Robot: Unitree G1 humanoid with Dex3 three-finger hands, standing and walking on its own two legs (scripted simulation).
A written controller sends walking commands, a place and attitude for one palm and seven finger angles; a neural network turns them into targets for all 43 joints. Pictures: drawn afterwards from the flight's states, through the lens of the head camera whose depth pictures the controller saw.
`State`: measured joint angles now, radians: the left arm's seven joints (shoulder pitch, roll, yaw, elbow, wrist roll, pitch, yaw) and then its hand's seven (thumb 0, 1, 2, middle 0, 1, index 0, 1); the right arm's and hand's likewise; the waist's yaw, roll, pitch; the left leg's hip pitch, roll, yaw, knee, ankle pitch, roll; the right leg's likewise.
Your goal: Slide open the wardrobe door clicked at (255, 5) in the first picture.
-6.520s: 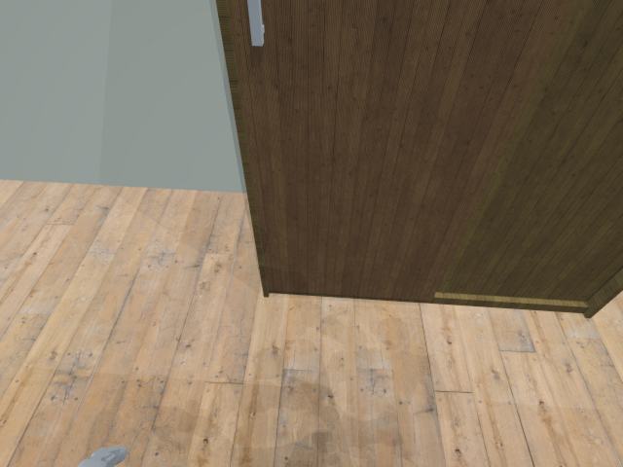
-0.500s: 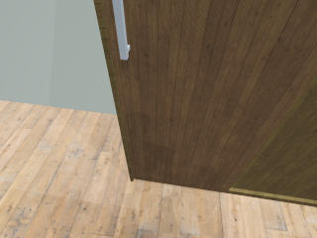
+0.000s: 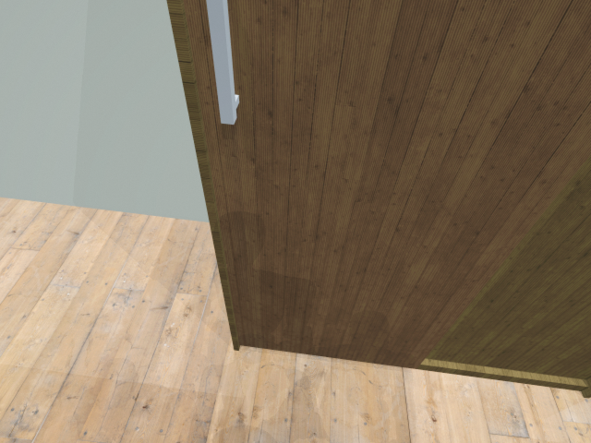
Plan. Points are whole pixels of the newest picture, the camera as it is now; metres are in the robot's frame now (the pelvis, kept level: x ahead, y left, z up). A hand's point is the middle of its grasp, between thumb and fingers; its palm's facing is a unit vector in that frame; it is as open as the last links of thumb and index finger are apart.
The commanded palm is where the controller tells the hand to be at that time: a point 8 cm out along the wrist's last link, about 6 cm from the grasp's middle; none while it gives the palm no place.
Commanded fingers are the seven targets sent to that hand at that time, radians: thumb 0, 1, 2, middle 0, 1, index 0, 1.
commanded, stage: come to a stop and stand still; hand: left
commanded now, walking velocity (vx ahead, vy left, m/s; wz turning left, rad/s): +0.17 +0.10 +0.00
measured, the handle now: (226, 51) +0.52 +0.15 +0.28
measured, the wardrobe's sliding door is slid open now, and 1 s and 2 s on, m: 0.00 0.00 0.00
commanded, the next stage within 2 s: look again from close up in 1.68 s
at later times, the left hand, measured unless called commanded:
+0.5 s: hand out of the picture +0.09 +0.19 -0.17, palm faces +0.03 -0.97 -0.23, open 7.4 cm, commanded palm none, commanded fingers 0.00 0.90 0.90 -0.20 -0.30 -0.20 -0.30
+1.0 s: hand out of the picture +0.00 +0.21 -0.16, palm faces -0.03 -0.97 -0.26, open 7.4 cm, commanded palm none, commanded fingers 0.00 0.90 0.90 -0.20 -0.30 -0.20 -0.30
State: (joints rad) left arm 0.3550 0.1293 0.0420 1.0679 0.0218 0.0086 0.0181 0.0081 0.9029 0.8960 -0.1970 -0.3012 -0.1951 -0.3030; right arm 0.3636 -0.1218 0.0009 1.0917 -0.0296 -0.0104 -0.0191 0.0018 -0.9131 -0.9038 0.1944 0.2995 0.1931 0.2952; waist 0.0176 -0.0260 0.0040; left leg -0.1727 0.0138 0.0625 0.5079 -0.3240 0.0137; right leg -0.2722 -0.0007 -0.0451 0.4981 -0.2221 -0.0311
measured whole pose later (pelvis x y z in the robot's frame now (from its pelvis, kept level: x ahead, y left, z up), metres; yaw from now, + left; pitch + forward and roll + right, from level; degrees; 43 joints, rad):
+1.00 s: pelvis -0.02 +0.02 +0.00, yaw -2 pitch -2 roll +1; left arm 0.31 0.19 -0.01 1.03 0.02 0.01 0.02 0.01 0.90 0.90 -0.20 -0.30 -0.20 -0.30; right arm 0.28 -0.21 0.00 0.99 -0.02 0.01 0.00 0.00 -0.92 -0.90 0.20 0.30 0.20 0.30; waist 0.00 0.03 0.02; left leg -0.18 -0.02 0.09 0.46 -0.26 0.04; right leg -0.28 -0.04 -0.01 0.49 -0.18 0.00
